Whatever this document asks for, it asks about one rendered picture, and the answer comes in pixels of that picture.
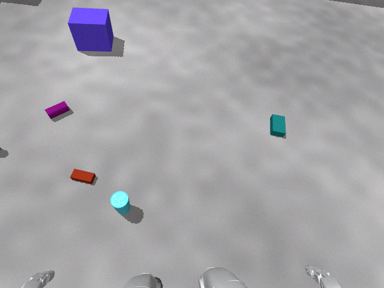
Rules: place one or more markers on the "left robot hand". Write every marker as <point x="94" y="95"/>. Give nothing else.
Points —
<point x="39" y="280"/>

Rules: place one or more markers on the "right robot hand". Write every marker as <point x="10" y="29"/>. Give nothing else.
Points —
<point x="322" y="277"/>

